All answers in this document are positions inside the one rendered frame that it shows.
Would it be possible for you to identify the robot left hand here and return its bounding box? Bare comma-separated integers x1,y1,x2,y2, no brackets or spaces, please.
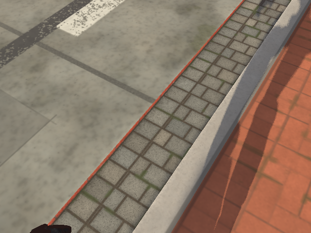
30,223,72,233

